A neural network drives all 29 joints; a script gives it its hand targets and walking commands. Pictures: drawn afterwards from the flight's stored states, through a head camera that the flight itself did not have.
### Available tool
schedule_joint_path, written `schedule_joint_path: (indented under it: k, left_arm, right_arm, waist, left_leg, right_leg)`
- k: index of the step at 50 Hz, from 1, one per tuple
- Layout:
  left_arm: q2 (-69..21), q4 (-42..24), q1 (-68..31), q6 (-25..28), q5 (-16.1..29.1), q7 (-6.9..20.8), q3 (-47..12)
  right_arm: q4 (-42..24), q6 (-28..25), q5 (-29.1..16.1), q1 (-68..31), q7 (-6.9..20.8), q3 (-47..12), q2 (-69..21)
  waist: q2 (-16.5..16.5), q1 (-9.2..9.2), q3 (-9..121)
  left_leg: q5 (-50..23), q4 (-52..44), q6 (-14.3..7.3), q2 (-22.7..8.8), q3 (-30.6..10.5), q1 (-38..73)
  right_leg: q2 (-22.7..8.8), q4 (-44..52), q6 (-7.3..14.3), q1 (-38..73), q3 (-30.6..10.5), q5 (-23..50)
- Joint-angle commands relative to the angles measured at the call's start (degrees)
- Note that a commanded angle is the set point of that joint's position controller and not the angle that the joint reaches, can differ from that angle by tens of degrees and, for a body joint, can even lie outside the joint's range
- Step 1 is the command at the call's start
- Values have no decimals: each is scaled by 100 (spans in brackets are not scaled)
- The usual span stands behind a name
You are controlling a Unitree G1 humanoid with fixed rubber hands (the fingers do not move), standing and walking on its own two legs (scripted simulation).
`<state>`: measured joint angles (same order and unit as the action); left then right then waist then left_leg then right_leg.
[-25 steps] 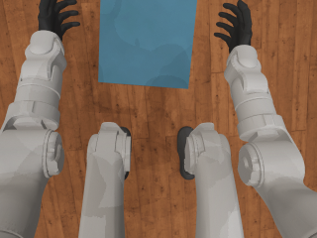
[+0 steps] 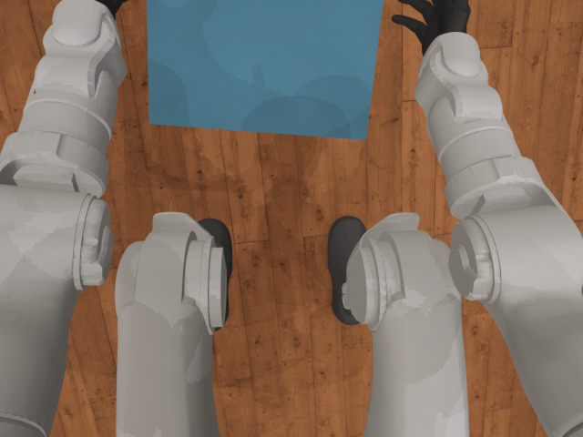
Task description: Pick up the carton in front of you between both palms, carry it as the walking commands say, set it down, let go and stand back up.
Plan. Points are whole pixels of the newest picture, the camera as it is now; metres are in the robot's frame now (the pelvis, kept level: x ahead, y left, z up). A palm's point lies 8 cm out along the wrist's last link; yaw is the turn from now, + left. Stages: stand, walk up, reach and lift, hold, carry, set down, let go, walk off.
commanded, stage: reach and lift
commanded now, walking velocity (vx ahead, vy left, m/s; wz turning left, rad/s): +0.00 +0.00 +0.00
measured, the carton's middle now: (264, 48) +0.50 +0.05 -0.24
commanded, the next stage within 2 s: none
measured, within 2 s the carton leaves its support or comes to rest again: leaves its support in 0.58 s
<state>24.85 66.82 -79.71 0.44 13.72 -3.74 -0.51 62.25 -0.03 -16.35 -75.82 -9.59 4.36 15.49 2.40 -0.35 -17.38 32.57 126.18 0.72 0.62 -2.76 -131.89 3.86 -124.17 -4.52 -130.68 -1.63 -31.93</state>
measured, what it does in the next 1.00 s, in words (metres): rises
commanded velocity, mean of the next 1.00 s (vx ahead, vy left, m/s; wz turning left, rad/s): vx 0.00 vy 0.00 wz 0.00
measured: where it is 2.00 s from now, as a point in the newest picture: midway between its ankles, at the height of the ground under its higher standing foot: (281, 290)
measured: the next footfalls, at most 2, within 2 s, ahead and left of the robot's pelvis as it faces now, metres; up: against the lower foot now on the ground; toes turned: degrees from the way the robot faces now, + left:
none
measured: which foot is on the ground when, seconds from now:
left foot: down 0.00-1.00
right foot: down 0.00-1.00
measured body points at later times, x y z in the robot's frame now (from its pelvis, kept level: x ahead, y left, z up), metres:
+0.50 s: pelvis -0.01 +0.00 +0.00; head +0.35 +0.03 +0.26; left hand +0.54 +0.19 -0.18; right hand +0.54 -0.11 -0.17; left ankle +0.11 +0.12 -0.33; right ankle +0.12 -0.13 -0.33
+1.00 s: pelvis -0.01 -0.01 +0.07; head +0.26 +0.03 +0.43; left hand +0.50 +0.19 -0.01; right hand +0.50 -0.11 -0.01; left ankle +0.11 +0.12 -0.33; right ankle +0.12 -0.13 -0.33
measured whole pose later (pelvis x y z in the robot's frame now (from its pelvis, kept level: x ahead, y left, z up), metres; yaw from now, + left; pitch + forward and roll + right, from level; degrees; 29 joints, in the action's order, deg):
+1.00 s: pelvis -0.01 -0.01 +0.07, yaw +3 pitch +40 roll -2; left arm 7.8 50.6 -64.7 -17.1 -7.1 -2.4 18.8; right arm 42.8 15.5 6.8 -60.2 -7.2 28.7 -1.5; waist 1.8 0.0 4.5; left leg 29.3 111.7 3.3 5.7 -4.7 -122.5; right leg 7.0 -111.4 -5.1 -121.0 -4.2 -30.8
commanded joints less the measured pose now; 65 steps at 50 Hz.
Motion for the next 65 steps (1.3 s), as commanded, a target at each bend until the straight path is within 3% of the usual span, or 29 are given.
schedule_joint_path:
  k: [1,6,14,16,19,22,24,27,32,36,39,42,46,54,65]
  left_arm:
    - [455,-283,-1068,83,-50,7,104]
    - [403,-321,-1238,123,-78,11,130]
    - [-425,-366,-1868,156,16,-7,-330]
    - [-580,-233,-1888,170,-53,-17,-328]
    - [-2817,-387,-2822,97,-68,388,-861]
    - [-4503,-474,-3246,-102,-242,867,-839]
    - [-4917,-612,-3281,-202,-412,1024,-718]
    - [-5605,-1040,-3309,-321,-361,1178,-783]
    - [-6408,-2240,-3332,-484,-138,1133,-1184]
    - [-6950,-3092,-2951,-817,-232,1060,-1419]
    - [-7322,-3377,-2525,-1137,-460,1092,-1425]
    - [-7538,-2892,-2099,-1409,-817,1158,-1133]
    - [-7741,-2170,-1924,-1641,-1368,1401,-457]
    - [-7919,-1994,-1640,-1729,-1815,1510,42]
    - [-8480,-2743,-948,-1842,-1464,1538,-802]
  right_arm:
    - [-393,-122,120,-744,-4,169,228]
    - [-342,-160,232,-856,-6,250,189]
    - [-335,-190,123,-1413,-15,-83,-708]
    - [-184,-205,306,-1371,-54,36,-760]
    - [-338,-169,446,-2451,363,-425,-2875]
    - [-466,64,772,-3175,862,-474,-4482]
    - [-568,198,984,-3195,1020,-327,-4974]
    - [-934,331,924,-3310,1233,-425,-5661]
    - [-1784,550,553,-3235,1268,-1015,-6573]
    - [-2768,817,533,-3230,1262,-1511,-6895]
    - [-3192,1059,721,-3101,1286,-1646,-6983]
    - [-2747,1322,1173,-2611,1332,-1271,-6983]
    - [-2095,1551,1735,-2457,1470,-550,-7172]
    - [-1795,1710,2074,-2114,1671,-257,-7540]
    - [-2352,1819,1726,-1238,1787,-1176,-8031]
  waist:
    - [-609,125,6604]
    - [-556,39,6390]
    - [-526,166,6374]
    - [-574,85,6337]
    - [-546,117,6336]
    - [-369,113,6148]
    - [-275,120,6070]
    - [-311,170,6631]
    - [-478,335,8614]
    - [-625,353,9810]
    - [-655,253,9730]
    - [-563,68,8358]
    - [-523,26,7350]
    - [-380,125,7766]
    - [-388,135,8465]
  left_leg:
    - [-2092,-1137,48,-25,185,3860]
    - [-1859,-1207,52,-16,158,3521]
    - [-1556,-1330,-25,56,191,3449]
    - [-1475,-1342,-4,91,202,3404]
    - [-1572,-1314,-32,233,188,3290]
    - [-1450,-1203,-36,383,303,3037]
    - [-1437,-1170,-42,436,380,2949]
    - [-1897,-1078,-69,495,503,3290]
    - [-2915,-1029,-18,607,657,4508]
    - [-3030,-1250,39,710,755,5345]
    - [-2432,-1581,57,781,800,5257]
    - [-1274,-2049,66,770,754,4483]
    - [-465,-2578,11,808,704,3945]
    - [-781,-3278,-6,877,735,4605]
    - [-1507,-4057,76,902,664,5973]
  right_leg:
    - [0,786,26,2704,609,1668]
    - [-10,845,58,2703,569,1582]
    - [110,943,108,3011,503,1404]
    - [146,958,115,3052,514,1387]
    - [295,869,126,2913,524,1459]
    - [428,768,129,2757,594,1350]
    - [492,726,142,2650,686,1314]
    - [576,671,178,2835,752,1709]
    - [656,603,160,3578,832,2478]
    - [721,850,116,3841,908,2387]
    - [740,1191,133,3822,931,1857]
    - [733,1670,180,3282,910,907]
    - [732,2162,260,3203,826,289]
    - [756,2938,236,3801,731,527]
    - [751,3785,176,5074,590,1151]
